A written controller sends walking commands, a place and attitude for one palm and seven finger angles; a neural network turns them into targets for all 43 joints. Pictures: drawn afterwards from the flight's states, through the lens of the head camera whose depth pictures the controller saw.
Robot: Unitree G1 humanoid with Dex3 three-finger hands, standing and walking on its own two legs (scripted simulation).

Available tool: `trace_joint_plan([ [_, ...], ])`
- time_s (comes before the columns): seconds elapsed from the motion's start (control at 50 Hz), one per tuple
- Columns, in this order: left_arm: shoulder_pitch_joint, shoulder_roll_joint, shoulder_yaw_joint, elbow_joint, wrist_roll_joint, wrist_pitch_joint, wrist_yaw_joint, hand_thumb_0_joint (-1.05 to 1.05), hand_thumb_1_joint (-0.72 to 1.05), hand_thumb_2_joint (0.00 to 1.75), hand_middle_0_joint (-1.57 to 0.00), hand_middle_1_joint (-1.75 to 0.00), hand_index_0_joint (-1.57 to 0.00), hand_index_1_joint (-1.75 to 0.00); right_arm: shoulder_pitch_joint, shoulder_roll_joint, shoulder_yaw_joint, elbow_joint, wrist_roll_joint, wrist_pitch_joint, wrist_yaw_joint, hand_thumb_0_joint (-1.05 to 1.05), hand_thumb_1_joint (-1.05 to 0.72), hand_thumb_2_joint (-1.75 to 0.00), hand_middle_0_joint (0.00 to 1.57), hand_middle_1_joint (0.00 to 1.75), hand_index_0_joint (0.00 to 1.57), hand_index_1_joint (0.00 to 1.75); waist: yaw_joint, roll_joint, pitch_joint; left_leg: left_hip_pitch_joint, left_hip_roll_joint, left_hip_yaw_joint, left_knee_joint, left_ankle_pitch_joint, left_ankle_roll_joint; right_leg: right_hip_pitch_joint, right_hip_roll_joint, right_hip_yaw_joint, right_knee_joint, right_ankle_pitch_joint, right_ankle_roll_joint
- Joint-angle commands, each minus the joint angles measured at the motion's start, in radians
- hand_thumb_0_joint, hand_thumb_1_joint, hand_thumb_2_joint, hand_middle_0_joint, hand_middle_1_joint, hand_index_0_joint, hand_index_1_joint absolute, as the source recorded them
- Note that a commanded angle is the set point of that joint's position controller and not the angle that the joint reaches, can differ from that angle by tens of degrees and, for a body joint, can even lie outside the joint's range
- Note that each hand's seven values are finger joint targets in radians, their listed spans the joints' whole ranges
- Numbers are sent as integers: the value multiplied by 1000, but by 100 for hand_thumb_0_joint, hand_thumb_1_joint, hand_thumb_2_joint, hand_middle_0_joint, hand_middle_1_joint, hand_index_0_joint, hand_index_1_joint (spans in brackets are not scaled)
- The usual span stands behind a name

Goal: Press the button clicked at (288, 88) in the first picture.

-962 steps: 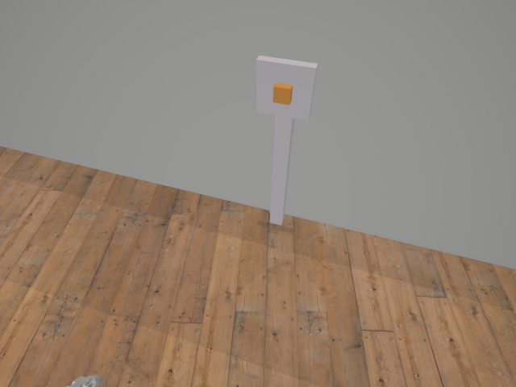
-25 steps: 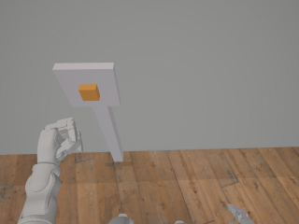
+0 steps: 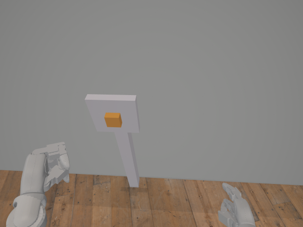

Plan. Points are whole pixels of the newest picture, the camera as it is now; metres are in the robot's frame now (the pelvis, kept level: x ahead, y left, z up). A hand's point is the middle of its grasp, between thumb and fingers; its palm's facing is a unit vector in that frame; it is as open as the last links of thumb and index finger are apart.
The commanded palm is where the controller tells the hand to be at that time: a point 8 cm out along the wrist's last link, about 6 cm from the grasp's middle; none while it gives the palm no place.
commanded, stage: draw the hand back to the body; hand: left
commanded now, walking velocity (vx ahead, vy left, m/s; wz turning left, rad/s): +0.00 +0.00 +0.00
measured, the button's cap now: (113, 119) +0.49 +0.21 -0.03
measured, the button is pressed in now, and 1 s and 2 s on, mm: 0 0 0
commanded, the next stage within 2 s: step back with the hand held close in 0.58 s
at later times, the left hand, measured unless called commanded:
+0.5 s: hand (36, 175) +0.17 +0.24 +0.16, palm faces +0.40 -0.83 -0.40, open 3.1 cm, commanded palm +0.12 +0.27 +0.18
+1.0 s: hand (35, 178) +0.17 +0.24 +0.15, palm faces +0.27 -0.83 -0.49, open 3.1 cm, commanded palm +0.11 +0.29 +0.18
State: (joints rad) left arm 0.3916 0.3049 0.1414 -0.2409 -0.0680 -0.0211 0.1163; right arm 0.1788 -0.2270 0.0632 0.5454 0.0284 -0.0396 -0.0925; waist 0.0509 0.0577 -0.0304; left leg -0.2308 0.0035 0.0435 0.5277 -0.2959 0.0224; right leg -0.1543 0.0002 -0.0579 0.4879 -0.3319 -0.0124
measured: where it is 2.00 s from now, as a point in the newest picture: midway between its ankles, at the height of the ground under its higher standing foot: outside the picture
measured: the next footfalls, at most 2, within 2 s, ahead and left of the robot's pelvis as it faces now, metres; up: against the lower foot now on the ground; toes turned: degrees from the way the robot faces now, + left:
none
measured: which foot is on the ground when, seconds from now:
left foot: down 0.00-1.00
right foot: down 0.00-1.00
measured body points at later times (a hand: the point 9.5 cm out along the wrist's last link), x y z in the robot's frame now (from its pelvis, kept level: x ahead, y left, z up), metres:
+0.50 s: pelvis -0.01 +0.00 +0.01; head -0.03 -0.03 +0.46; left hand +0.14 +0.28 +0.18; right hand +0.18 -0.22 -0.08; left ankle -0.01 +0.10 -0.74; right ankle -0.05 -0.11 -0.74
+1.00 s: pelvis -0.03 +0.01 +0.01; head -0.01 +0.00 +0.46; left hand +0.15 +0.28 +0.18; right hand +0.14 -0.24 -0.08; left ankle -0.01 +0.10 -0.74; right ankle -0.04 -0.11 -0.74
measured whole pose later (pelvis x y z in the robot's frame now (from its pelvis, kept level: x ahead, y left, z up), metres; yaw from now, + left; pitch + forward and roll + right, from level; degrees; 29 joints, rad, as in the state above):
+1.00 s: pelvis -0.03 +0.01 +0.01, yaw -2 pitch +1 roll -1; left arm 0.63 0.38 0.33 -0.53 -0.05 -0.14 0.10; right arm 0.18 -0.24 0.00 0.55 0.01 0.02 -0.08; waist 0.01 0.05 0.03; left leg -0.25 0.01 0.07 0.45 -0.21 0.04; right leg -0.19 0.00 -0.03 0.41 -0.23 0.00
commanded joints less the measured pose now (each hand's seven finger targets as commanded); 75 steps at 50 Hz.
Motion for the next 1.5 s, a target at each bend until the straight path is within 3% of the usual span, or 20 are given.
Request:
trace_joint_plan([
  [0.0, -33, 157, 132, -306, 2, -60, 14, 0, 90, 90, -130, -150, -130, -150, -93, -101, -50, -132, -14, -67, 5, 0, -90, -90, 20, 30, 20, 30, -7, -14, -101, 166, 27, -45, -89, 426, 10, 16, -10, 18, -86, 398, -4],
  [0.02, -8, 160, 144, -324, 0, -58, 13, 0, 90, 90, -130, -150, -130, -150, -96, -100, -53, -134, -16, -68, 9, 0, -90, -90, 20, 30, 20, 30, -4, -4, -101, 169, 26, -38, -90, 430, 11, 23, -12, 20, -92, 409, -2],
  [0.04, 18, 176, 165, -318, -1, -55, 11, 0, 90, 90, -130, -150, -130, -150, -102, -102, -56, -126, -18, -70, 10, 0, -90, -90, 20, 30, 20, 30, 0, -50, -84, 160, 26, -37, -91, 412, 13, 26, -7, 22, -105, 413, -1],
  [0.12, 34, 177, 191, -405, -1, -70, 8, 0, 90, 90, -130, -150, -130, -150, -104, -96, -58, -127, -19, -76, 15, 0, -90, -90, 20, 30, 20, 30, 3, 15, -96, 185, 23, -35, -102, 423, 11, 42, -11, 23, -111, 407, 0],
  [0.24, 108, 207, 262, -454, -6, -92, 8, 0, 90, 90, -130, -150, -130, -150, -123, -92, -67, -119, -20, -99, 11, 0, -90, -90, 20, 30, 20, 30, 19, -29, -51, 175, 18, -24, -107, 351, 15, 33, -3, 29, -148, 386, 1],
  [0.28, 109, 205, 270, -494, -8, -106, 6, 0, 90, 90, -130, -150, -130, -150, -123, -89, -66, -119, -19, -105, 11, 0, -90, -90, 20, 30, 20, 30, 17, 2, -41, 170, 18, -26, -112, 332, 13, 35, -6, 29, -141, 365, 0],
  [0.34, 136, 152, 235, -404, -7, -100, -1, 0, 90, 90, -130, -150, -130, -150, -120, -94, -75, -106, -19, -105, 9, 0, -90, -90, 20, 30, 20, 30, 9, -53, 17, 159, 21, -22, -124, 278, 15, -1, -1, 30, -167, 309, 5],
  [0.44, 94, 183, 254, -424, -4, -111, 2, 0, 90, 90, -130, -150, -130, -150, -122, -98, -77, -103, -23, -107, 0, 0, -90, -90, 20, 30, 20, 30, 14, -50, -5, 170, 17, -22, -130, 247, 20, 9, -3, 41, -178, 279, 4],
  [0.58, 75, 193, 257, -472, -1, -127, 8, 0, 90, 90, -130, -150, -130, -150, -127, -92, -71, -99, -25, -130, -4, 0, -90, -90, 20, 30, 20, 30, 17, 24, -4, 177, 13, -26, -140, 231, 14, 17, -5, 45, -183, 259, -2],
  [0.68, 55, 165, 236, -407, -4, -122, 4, 0, 90, 90, -130, -150, -130, -150, -122, -95, -73, -89, -26, -128, -4, 0, -90, -90, 20, 30, 20, 30, 6, -32, 38, 165, 15, -24, -155, 191, 14, -1, -2, 43, -199, 213, 3],
  [0.7, -50, 289, 371, -499, 4, -161, 12, 0, 90, 90, -130, -150, -130, -150, -107, -120, -79, -128, -24, -98, 5, 0, -90, -90, 20, 30, 20, 30, -29, -41, 105, 83, 31, -43, -117, 117, 30, -103, -53, 155, -260, 207, 8],
  [0.72, 53, 216, 318, -405, 8, -164, 6, 0, 90, 90, -130, -150, -130, -150, -105, -106, -80, -103, -29, -79, 7, 0, -90, -90, 20, 30, 20, 30, -38, -72, 89, 92, 28, -49, -96, 111, 29, -112, -74, 154, -269, 191, 2],
  [0.78, 149, 172, 273, -411, 13, -178, 0, 0, 90, 90, -130, -150, -130, -150, -106, -115, -89, -119, -31, -44, 16, 0, -90, -90, 20, 30, 20, 30, -41, -35, 16, 97, 39, -45, -106, 177, 24, -85, -78, 123, -225, 250, 6],
  [0.9, 225, 231, 328, -503, 8, -189, 14, 0, 90, 90, -130, -150, -130, -150, -108, -116, -104, -159, -24, 1, 9, 0, -90, -90, 20, 30, 20, 30, -37, -31, -131, 100, 67, -55, -114, 408, 25, 9, -50, 69, -98, 437, 20],
  [0.98, 270, 250, 356, -527, 2, -191, 22, 0, 90, 90, -130, -150, -130, -150, -108, -114, -109, -173, -20, 12, 7, 0, -90, -90, 20, 30, 20, 30, -33, -5, -159, 73, 82, -66, -108, 476, 25, 23, -40, 63, -41, 469, 22],
  [1.06, 281, 239, 349, -516, 2, -191, 27, 0, 90, 90, -130, -150, -130, -150, -105, -116, -112, -174, -19, 11, 6, 0, -90, -90, 20, 30, 20, 30, -38, -5, -123, -1, 97, -81, -128, 388, 28, 9, -33, 68, -24, 402, 23],
  [1.14, 266, 233, 345, -504, 6, -197, 33, 0, 90, 90, -130, -150, -130, -150, -104, -122, -116, -170, -19, 3, 5, 0, -90, -90, 20, 30, 20, 30, -45, -33, -77, -99, 96, -89, -145, 161, 34, -8, -40, 100, -50, 292, 20],
  [1.28, 239, 237, 342, -563, 27, -233, 49, 0, 90, 90, -130, -150, -130, -150, -90, -126, -109, -174, -26, -25, 3, 0, -90, -90, 20, 30, 20, 30, -57, -1, -35, -245, 99, -139, -188, -160, 50, -13, -33, 123, -66, 70, 12],
  [1.4, 224, 227, 367, -580, 50, -256, 51, 0, 90, 90, -130, -150, -130, -150, -86, -134, -112, -174, -31, -64, 0, 0, -90, -90, 20, 30, 20, 30, -47, 132, -47, -478, 198, -239, -317, -374, 97, 169, 42, 75, 177, 131, 30],
  [1.48, 242, 229, 377, -586, 41, -272, 45, 0, 90, 90, -130, -150, -130, -150, -63, -125, -116, -160, -29, -85, 7, 0, -90, -90, 20, 30, 20, 30, -55, 25, -60, -421, 152, -204, -211, -269, 80, 110, 26, 136, 119, 197, 13],
])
